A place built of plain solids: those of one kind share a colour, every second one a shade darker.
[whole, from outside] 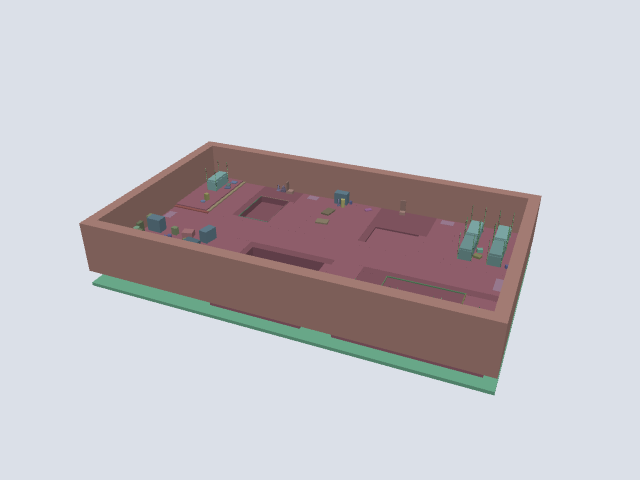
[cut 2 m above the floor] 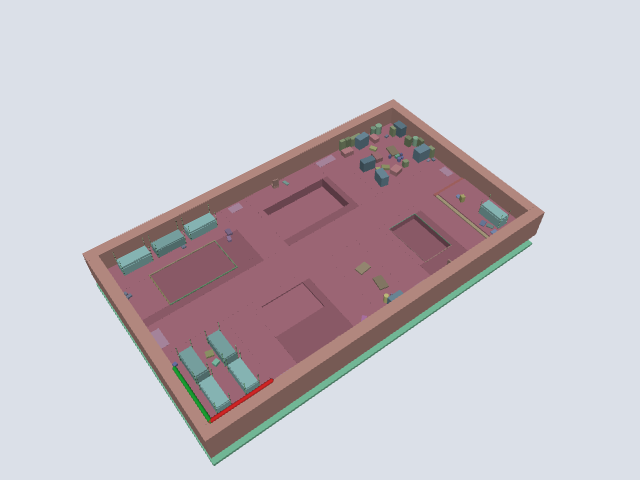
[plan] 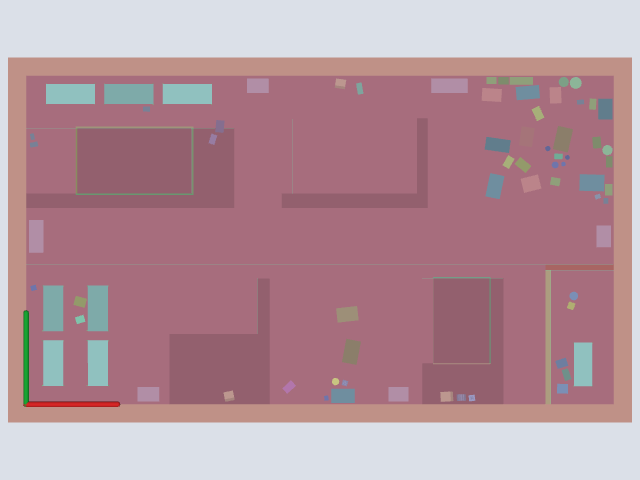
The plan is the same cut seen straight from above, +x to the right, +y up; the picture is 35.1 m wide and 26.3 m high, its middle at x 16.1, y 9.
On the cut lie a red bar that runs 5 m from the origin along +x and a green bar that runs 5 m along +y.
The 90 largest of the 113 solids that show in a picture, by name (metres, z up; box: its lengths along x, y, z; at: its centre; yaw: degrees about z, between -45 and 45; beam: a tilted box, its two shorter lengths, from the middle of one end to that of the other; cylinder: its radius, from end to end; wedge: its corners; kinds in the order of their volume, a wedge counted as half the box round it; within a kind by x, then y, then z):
{
 "floor_1": {"box": [2.8, 3.58, 2.1], "at": [1.4, 13.34, -1.05]},
 "floor_2": {"box": [5.55, 7.65, 1.0], "at": [2.77, 3.83, -0.5]},
 "floor_3": {"box": [11.4, 0.8, 2.1], "at": [5.7, 11.15, -1.05]},
 "floor_4": {"box": [11.4, 2.87, 2.1], "at": [5.7, 16.57, -1.05]},
 "floor_5": {"box": [6.28, 3.58, 2.1], "at": [5.94, 13.34, -1.05]},
 "floor_6": {"box": [2.3, 7.65, 1.0], "at": [6.7, 3.83, -0.5]},
 "floor_7": {"box": [0.7, 3.04, 2.1], "at": [8.2, 5.37, -1.05]},
 "floor_8": {"box": [2.32, 3.58, 2.1], "at": [10.24, 13.34, -1.05]},
 "floor_9": {"box": [5.5, 3.85, 2.1], "at": [10.6, 1.93, -1.05]},
 "floor_10": {"box": [5.5, 0.76, 2.1], "at": [10.6, 7.27, -1.05]},
 "floor_11": {"box": [4.12, 3.04, 1.95], "at": [10.61, 5.37, -1.12]},
 "floor_12": {"box": [2.6, 7.25, 1.0], "at": [12.7, 14.38, -0.5]},
 "floor_13": {"box": [0.68, 3.04, 2.1], "at": [13.01, 5.37, -1.05]},
 "floor_14": {"box": [0.6, 4.12, 2.1], "at": [14.3, 13.61, -1.05]},
 "floor_15": {"box": [2.5, 7.65, 1.0], "at": [14.6, 3.83, -0.5]},
 "floor_16": {"box": [32.2, 3.1, 1.0], "at": [16.1, 9.2, -0.5]},
 "floor_17": {"box": [3.25, 7.65, 1.0], "at": [17.48, 3.83, -0.5]},
 "floor_18": {"box": [8.0, 0.8, 2.1], "at": [18.0, 11.15, -1.05]},
 "floor_19": {"box": [8.0, 2.33, 2.1], "at": [18.0, 16.84, -1.05]},
 "floor_20": {"box": [6.82, 4.12, 1.08], "at": [18.01, 13.61, -1.56]},
 "floor_21": {"box": [2.6, 7.65, 1.0], "at": [20.4, 3.83, -0.5]},
 "floor_22": {"box": [0.58, 4.12, 2.1], "at": [21.71, 13.61, -1.05]},
 "floor_23": {"box": [0.65, 4.66, 2.1], "at": [22.02, 4.58, -1.05]},
 "floor_24": {"box": [2.4, 7.25, 1.0], "at": [23.2, 14.38, -0.5]},
 "floor_25": {"box": [3.04, 4.66, 1.48], "at": [23.87, 4.58, -1.36]},
 "floor_26": {"box": [4.45, 2.25, 2.1], "at": [23.93, 1.12, -1.05]},
 "floor_27": {"box": [4.45, 0.74, 2.1], "at": [23.93, 7.28, -1.05]},
 "floor_28": {"box": [0.76, 4.66, 2.1], "at": [25.77, 4.58, -1.05]},
 "floor_29": {"box": [2.3, 7.65, 1.0], "at": [27.3, 3.83, -0.5]},
 "floor_30": {"box": [7.8, 7.25, 1.0], "at": [28.3, 14.38, -0.5]},
 "floor_31": {"box": [3.45, 7.35, 1.2], "at": [30.48, 3.67, -0.4]},
 "wall_1": {"box": [1.0, 18.0, 4.6], "at": [-0.5, 9.0, 1.3]},
 "wall_2": {"box": [34.2, 1.0, 4.6], "at": [16.1, -0.5, 1.3]},
 "wall_3": {"box": [34.2, 1.0, 4.6], "at": [16.1, 18.5, 1.3]},
 "wall_4": {"box": [1.0, 18.0, 4.6], "at": [32.7, 9.0, 1.3]},
 "floor_base_1": {"box": [34.2, 20.0, 0.3], "at": [16.1, 9.0, -2.35]},
 "piece_1": {"box": [1.1, 2.5, 0.93], "at": [1.48, 2.25, 0.47]},
 "piece_2": {"box": [1.02, 2.42, 0.14], "at": [1.48, 2.25, 1.0]},
 "piece_3": {"box": [1.1, 2.5, 0.93], "at": [1.48, 5.25, 0.47]},
 "piece_4": {"box": [1.02, 2.42, 0.2], "at": [1.48, 5.25, 1.03]},
 "piece_5": {"box": [2.7, 1.1, 0.86], "at": [2.43, 17.0, 0.43]},
 "piece_6": {"box": [2.62, 1.02, 0.24], "at": [2.43, 17.0, 0.98]},
 "piece_7": {"box": [1.1, 2.5, 0.93], "at": [3.93, 2.25, 0.47]},
 "piece_8": {"box": [1.02, 2.42, 0.11], "at": [3.93, 2.25, 0.98]},
 "piece_9": {"box": [1.1, 2.5, 0.93], "at": [3.93, 5.25, 0.47]},
 "piece_10": {"box": [1.02, 2.42, 0.15], "at": [3.93, 5.25, 1.0]},
 "piece_11": {"box": [2.7, 1.1, 0.86], "at": [5.63, 17.0, 0.43]},
 "piece_12": {"box": [2.62, 1.02, 0.12], "at": [5.63, 17.0, 0.92]},
 "piece_13": {"box": [2.7, 1.1, 0.86], "at": [8.83, 17.0, 0.43]},
 "piece_14": {"box": [2.62, 1.02, 0.2], "at": [8.83, 17.0, 0.96]},
 "piece_15": {"box": [1.0, 2.4, 0.95], "at": [30.52, 2.19, 0.68]},
 "piece_16": {"box": [0.92, 2.32, 0.2], "at": [30.52, 2.19, 1.25]},
 "pallet_load_1": {"box": [1.3, 0.78, 1.16], "at": [17.36, 0.46, 0.58]},
 "pallet_load_2": {"box": [0.8, 1.3, 1.13], "at": [25.68, 11.95, 0.56], "yaw": -11.9},
 "pallet_load_3": {"box": [1.35, 0.71, 1.12], "at": [25.84, 14.21, 0.56], "yaw": -8.1},
 "pallet_load_4": {"box": [1.28, 0.73, 1.25], "at": [27.48, 17.07, 0.62], "yaw": 5.0},
 "pallet_load_5": {"box": [1.36, 0.91, 1.25], "at": [31.0, 12.13, 0.62], "yaw": -1.5},
 "pallet_load_6": {"box": [0.78, 1.14, 1.18], "at": [31.74, 16.17, 0.59]},
 "step_terW_tread_1": {"box": [0.3, 7.35, 1.1], "at": [28.6, 3.67, -0.45]},
 "crate_stack_1": {"box": [0.55, 0.39, 1.27], "at": [25.49, 17.73, 0.64]},
 "crate_stack_2": {"box": [0.57, 0.41, 1.2], "at": [26.15, 17.73, 0.6]},
 "crate_stack_3": {"box": [1.28, 0.43, 0.96], "at": [27.14, 17.71, 0.48]},
 "crate_stack_4": {"box": [0.52, 0.43, 0.68], "at": [28.99, 12.2, 0.34], "yaw": -10.6},
 "crate_stack_5": {"box": [0.37, 0.6, 0.99], "at": [31.05, 16.44, 0.49], "yaw": -3.9},
 "crate_stack_6": {"box": [0.46, 0.63, 0.99], "at": [31.27, 14.34, 0.49], "yaw": 4.8},
 "crate_stack_7": {"box": [0.41, 0.64, 1.12], "at": [31.93, 11.75, 0.56]},
 "crate_stack_8": {"box": [0.36, 0.61, 1.12], "at": [31.95, 13.28, 0.56]},
 "sack_pile_1": {"box": [1.08, 0.71, 0.54], "at": [25.51, 16.95, 0.27], "yaw": -3.4},
 "sack_pile_2": {"box": [0.72, 1.05, 0.48], "at": [27.43, 14.66, 0.24], "yaw": -8.2},
 "sack_pile_3": {"box": [0.98, 0.8, 0.53], "at": [27.66, 12.09, 0.27], "yaw": 14.1},
 "sack_pile_4": {"box": [0.63, 0.89, 0.49], "at": [29.0, 16.93, 0.24], "yaw": 1.8},
 "step_terN_tread_1": {"box": [3.75, 0.3, 1.1], "at": [30.32, 7.5, -0.45]},
 "barrel_1": {"cylinder": 0.28, "from": [29.45, 17.66, 0.0], "to": [29.45, 17.66, 0.93]},
 "barrel_2": {"cylinder": 0.33, "from": [30.11, 17.61, 0.0], "to": [30.11, 17.61, 0.96]},
 "barrel_3": {"cylinder": 0.28, "from": [31.85, 13.92, 0.0], "to": [31.85, 13.92, 0.94]},
 "pallet_1": {"box": [1.16, 0.79, 0.19], "at": [17.6, 4.93, 0.04], "yaw": 6.5},
 "pallet_2": {"box": [0.82, 1.3, 0.2], "at": [17.82, 2.87, 0.05], "yaw": -10.8},
 "pallet_3": {"box": [0.85, 1.31, 0.16], "at": [29.41, 14.52, 0.08], "yaw": -12.7},
 "hand_truck_1": {"box": [0.53, 0.53, 0.3], "at": [11.12, 0.44, 0.15], "yaw": 10.9},
 "hand_truck_2": {"box": [0.53, 0.14, 1.05], "at": [11.16, 0.25, 0.82], "yaw": 10.9},
 "hand_truck_3": {"box": [0.56, 0.52, 0.27], "at": [17.22, 17.56, 0.14], "yaw": -8.8},
 "hand_truck_4": {"box": [0.69, 0.54, 0.3], "at": [23.05, 0.42, 0.15], "yaw": 3.4},
 "bin_1": {"cylinder": 0.2, "from": [16.95, 1.24, 0.0], "to": [16.95, 1.24, 0.81]},
 "bin_2": {"box": [0.37, 0.39, 0.66], "at": [29.86, 5.39, 0.53], "yaw": -19.0},
 "low_mat_1": {"box": [0.8, 1.8, 0.06], "at": [0.55, 9.2, -0.02]},
 "low_mat_2": {"box": [2.0, 0.8, 0.06], "at": [23.2, 17.45, -0.02]},
 "sack_1": {"box": [0.79, 0.5, 0.27], "at": [27.22, 13.11, 0.14], "yaw": -39.2},
 "sack_2": {"box": [0.46, 0.71, 0.24], "at": [28.05, 15.93, 0.12], "yaw": 26.1},
 "low_kerb93N_1": {"box": [6.46, 0.09, 0.14], "at": [5.94, 15.18, 0.02]},
 "low_kerb93S_1": {"box": [6.46, 0.09, 0.14], "at": [5.94, 11.51, 0.02]}
}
